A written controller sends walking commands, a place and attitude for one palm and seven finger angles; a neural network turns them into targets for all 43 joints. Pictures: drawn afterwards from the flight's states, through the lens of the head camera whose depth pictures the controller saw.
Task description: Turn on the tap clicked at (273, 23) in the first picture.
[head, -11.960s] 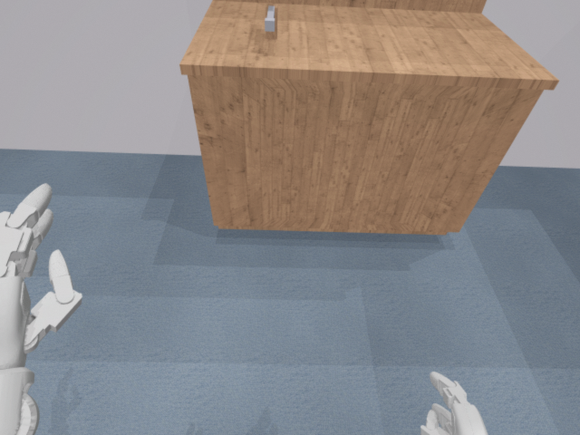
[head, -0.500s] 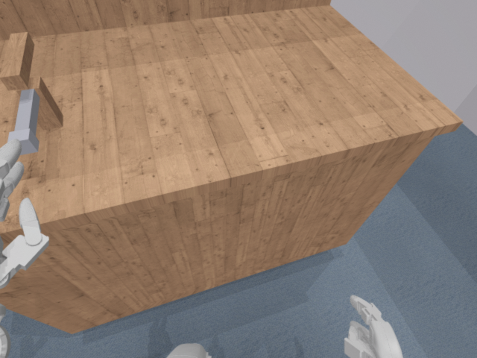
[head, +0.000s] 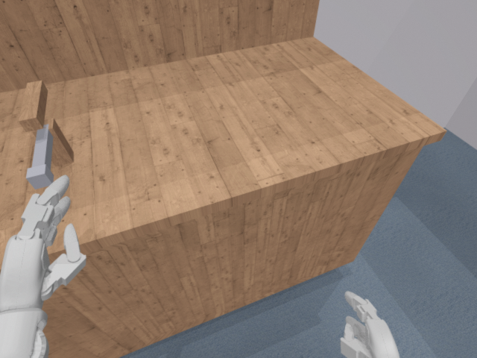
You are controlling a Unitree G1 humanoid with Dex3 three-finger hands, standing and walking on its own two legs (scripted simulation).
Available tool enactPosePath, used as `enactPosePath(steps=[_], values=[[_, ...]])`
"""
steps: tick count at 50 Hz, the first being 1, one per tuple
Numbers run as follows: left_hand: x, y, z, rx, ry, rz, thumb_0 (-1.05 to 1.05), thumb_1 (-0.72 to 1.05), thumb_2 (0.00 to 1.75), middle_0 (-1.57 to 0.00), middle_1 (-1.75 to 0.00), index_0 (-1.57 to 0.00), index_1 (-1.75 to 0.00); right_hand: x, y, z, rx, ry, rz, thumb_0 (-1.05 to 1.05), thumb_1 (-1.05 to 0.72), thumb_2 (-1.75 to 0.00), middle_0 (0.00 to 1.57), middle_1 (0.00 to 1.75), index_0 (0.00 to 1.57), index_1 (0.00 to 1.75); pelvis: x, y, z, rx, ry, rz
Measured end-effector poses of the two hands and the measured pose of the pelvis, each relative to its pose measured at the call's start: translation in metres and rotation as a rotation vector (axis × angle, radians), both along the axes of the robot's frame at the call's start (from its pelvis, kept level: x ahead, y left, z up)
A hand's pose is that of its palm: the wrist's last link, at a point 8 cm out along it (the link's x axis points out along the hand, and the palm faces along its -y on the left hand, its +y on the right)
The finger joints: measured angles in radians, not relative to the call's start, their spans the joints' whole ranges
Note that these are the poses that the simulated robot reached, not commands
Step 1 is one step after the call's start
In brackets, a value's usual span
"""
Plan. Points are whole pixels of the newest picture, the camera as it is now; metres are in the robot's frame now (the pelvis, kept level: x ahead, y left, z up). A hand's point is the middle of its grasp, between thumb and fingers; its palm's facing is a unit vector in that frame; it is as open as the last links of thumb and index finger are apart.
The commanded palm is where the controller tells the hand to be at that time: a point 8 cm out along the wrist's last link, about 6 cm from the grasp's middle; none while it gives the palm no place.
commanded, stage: come to a stop and stand still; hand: left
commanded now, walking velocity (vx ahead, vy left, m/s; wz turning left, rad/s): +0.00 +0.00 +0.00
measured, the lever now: (40, 176) +0.36 +0.36 +0.12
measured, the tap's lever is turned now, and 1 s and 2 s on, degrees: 0 0 0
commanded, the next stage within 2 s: look again from close up in 0.22 s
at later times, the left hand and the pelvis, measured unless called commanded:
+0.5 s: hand (54, 240) +0.23 +0.27 +0.14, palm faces +0.37 -0.86 -0.35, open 7.4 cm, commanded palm +0.16 +0.30 +0.18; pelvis +0.01 +0.01 +0.00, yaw +1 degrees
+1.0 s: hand (51, 235) +0.23 +0.25 +0.17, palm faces +0.38 -0.85 -0.36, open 7.4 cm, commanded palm +0.15 +0.30 +0.18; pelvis +0.00 +0.02 +0.00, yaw +1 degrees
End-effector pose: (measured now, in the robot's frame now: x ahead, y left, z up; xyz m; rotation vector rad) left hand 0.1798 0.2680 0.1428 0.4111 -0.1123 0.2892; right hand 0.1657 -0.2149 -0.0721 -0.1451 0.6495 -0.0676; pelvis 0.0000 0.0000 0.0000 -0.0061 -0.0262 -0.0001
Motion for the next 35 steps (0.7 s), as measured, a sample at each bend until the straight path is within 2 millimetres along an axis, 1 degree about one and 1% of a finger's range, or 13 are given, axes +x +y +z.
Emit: enactPosePath(steps=[2, 4, 8, 10, 12, 13, 15, 20, 23, 25, 31, 33, 35], values=[[-0.005, 0.004, -0.007, -0.022, 0.004, 0.005, 0.02, 0.89, 0.90, -0.21, -0.30, -0.21, -0.30, -0.004, -0.001, 0.006, -0.039, 0.011, 0.004, 0.01, -0.90, -0.90, 0.20, 0.30, 0.20, 0.30, -0.002, -0.002, 0.000, 0.001, -0.004, 0.002], [-0.009, 0.013, -0.002, -0.013, -0.036, 0.030, 0.02, 0.89, 0.90, -0.21, -0.30, -0.21, -0.30, -0.005, -0.003, 0.011, -0.077, 0.016, 0.017, 0.01, -0.90, -0.90, 0.20, 0.30, 0.20, 0.30, -0.004, -0.003, 0.001, -0.001, -0.007, 0.005], [-0.012, 0.031, 0.031, 0.039, -0.201, 0.091, 0.02, 0.88, 0.90, -0.21, -0.30, -0.21, -0.30, -0.002, -0.005, 0.017, -0.121, 0.009, 0.051, 0.01, -0.90, -0.90, 0.20, 0.30, 0.20, 0.30, -0.007, -0.003, 0.001, -0.009, -0.012, 0.016], [-0.013, 0.034, 0.046, 0.054, -0.278, 0.103, 0.02, 0.89, 0.90, -0.21, -0.30, -0.21, -0.30, 0.001, -0.004, 0.019, -0.128, 0.000, 0.061, 0.01, -0.90, -0.90, 0.20, 0.30, 0.20, 0.30, -0.006, 0.000, 0.001, -0.013, -0.010, 0.017], [-0.011, 0.034, 0.054, 0.056, -0.321, 0.097, 0.02, 0.89, 0.90, -0.21, -0.30, -0.21, -0.30, 0.005, -0.002, 0.021, -0.124, -0.010, 0.062, 0.01, -0.90, -0.90, 0.20, 0.30, 0.20, 0.30, -0.003, 0.003, 0.002, -0.016, -0.006, 0.013], [-0.009, 0.033, 0.055, 0.051, -0.324, 0.089, 0.02, 0.89, 0.90, -0.20, -0.30, -0.21, -0.30, 0.007, -0.001, 0.021, -0.119, -0.015, 0.059, 0.01, -0.90, -0.90, 0.20, 0.30, 0.20, 0.30, -0.002, 0.005, 0.003, -0.016, -0.003, 0.010], [-0.004, 0.031, 0.049, 0.035, -0.295, 0.072, 0.02, 0.89, 0.90, -0.20, -0.30, -0.20, -0.30, 0.010, 0.002, 0.021, -0.107, -0.023, 0.048, 0.01, -0.90, -0.90, 0.20, 0.30, 0.20, 0.30, 0.001, 0.008, 0.003, -0.016, 0.003, 0.007], [0.011, 0.032, 0.016, -0.003, -0.131, 0.049, 0.01, 0.89, 0.90, -0.20, -0.30, -0.20, -0.30, 0.012, 0.011, 0.019, -0.084, -0.007, 0.025, 0.01, -0.90, -0.90, 0.20, 0.30, 0.20, 0.30, 0.006, 0.013, 0.004, -0.015, 0.015, 0.006], [0.014, 0.035, 0.007, -0.008, -0.083, 0.048, 0.02, 0.89, 0.90, -0.20, -0.30, -0.21, -0.30, 0.012, 0.015, 0.017, -0.088, 0.021, 0.030, 0.01, -0.90, -0.90, 0.20, 0.30, 0.20, 0.30, 0.008, 0.014, 0.004, -0.015, 0.016, 0.010], [0.014, 0.037, 0.012, 0.005, -0.096, 0.044, 0.02, 0.89, 0.90, -0.21, -0.30, -0.21, -0.30, 0.012, 0.017, 0.016, -0.095, 0.037, 0.038, 0.01, -0.90, -0.90, 0.20, 0.30, 0.20, 0.30, 0.009, 0.014, 0.004, -0.016, 0.015, 0.015], [0.006, 0.038, 0.042, 0.064, -0.218, 0.027, 0.02, 0.89, 0.90, -0.21, -0.30, -0.21, -0.30, 0.019, 0.022, 0.014, -0.103, 0.049, 0.061, 0.01, -0.90, -0.90, 0.20, 0.30, 0.20, 0.30, 0.011, 0.016, 0.003, -0.018, 0.013, 0.023], [0.004, 0.039, 0.046, 0.074, -0.233, 0.030, 0.02, 0.89, 0.90, -0.21, -0.30, -0.21, -0.30, 0.022, 0.023, 0.014, -0.097, 0.043, 0.060, 0.01, -0.90, -0.90, 0.20, 0.30, 0.20, 0.30, 0.012, 0.018, 0.003, -0.018, 0.013, 0.022], [0.003, 0.041, 0.045, 0.071, -0.222, 0.043, 0.02, 0.89, 0.90, -0.21, -0.30, -0.21, -0.30, 0.024, 0.024, 0.014, -0.089, 0.034, 0.056, 0.01, -0.90, -0.90, 0.20, 0.30, 0.20, 0.30, 0.013, 0.018, 0.003, -0.018, 0.012, 0.021]])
